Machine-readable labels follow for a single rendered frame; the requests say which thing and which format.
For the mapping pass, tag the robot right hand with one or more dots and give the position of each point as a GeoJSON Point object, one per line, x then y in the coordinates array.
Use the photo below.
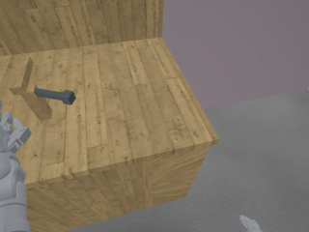
{"type": "Point", "coordinates": [250, 224]}

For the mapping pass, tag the tap lever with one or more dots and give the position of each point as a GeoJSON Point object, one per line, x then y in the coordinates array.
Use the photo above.
{"type": "Point", "coordinates": [67, 97]}

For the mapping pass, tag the robot left hand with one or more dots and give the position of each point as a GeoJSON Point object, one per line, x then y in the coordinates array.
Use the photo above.
{"type": "Point", "coordinates": [10, 139]}

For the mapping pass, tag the counter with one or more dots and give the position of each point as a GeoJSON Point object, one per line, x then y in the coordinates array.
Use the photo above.
{"type": "Point", "coordinates": [135, 136]}

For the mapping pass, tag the robot left forearm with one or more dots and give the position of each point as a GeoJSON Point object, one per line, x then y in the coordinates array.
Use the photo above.
{"type": "Point", "coordinates": [13, 195]}

